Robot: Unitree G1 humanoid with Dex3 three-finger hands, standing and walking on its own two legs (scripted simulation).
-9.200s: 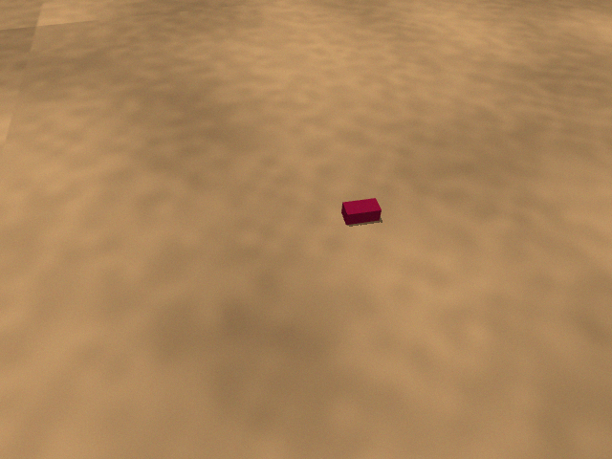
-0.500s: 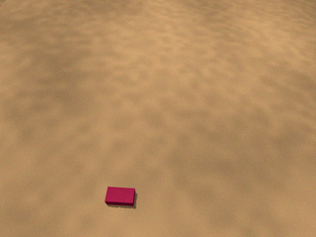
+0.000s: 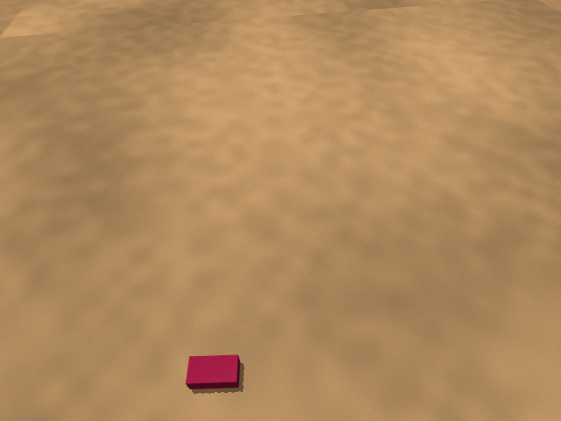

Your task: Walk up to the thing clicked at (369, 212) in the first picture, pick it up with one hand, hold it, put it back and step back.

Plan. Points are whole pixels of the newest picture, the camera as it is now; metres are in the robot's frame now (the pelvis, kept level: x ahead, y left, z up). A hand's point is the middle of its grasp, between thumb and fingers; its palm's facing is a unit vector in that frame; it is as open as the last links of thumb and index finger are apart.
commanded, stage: walk up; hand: left
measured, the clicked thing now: (214, 371) +0.42 +0.24 -0.74
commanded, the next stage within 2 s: stand in 1.16 s
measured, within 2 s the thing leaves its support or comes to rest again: neither
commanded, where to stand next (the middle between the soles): +0.03 -0.01 m, yaw +1 degrees
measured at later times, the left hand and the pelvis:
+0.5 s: hand out of the picture +0.11 +0.24 -0.14, palm faces -0.03 -0.94 -0.33, open 7.4 cm; pelvis +0.01 -0.02 +0.01, yaw -1 degrees
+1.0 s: hand out of the picture +0.10 +0.24 -0.15, palm faces -0.03 -0.95 -0.31, open 7.4 cm; pelvis +0.00 -0.01 +0.01, yaw -2 degrees
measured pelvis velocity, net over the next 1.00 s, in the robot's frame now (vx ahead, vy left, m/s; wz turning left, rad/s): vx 0.00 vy -0.01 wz -0.04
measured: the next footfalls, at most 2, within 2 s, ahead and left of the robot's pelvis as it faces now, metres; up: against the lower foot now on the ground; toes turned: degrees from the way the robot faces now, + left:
none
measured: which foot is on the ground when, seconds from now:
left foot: down 0.00-1.00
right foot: down 0.00-1.00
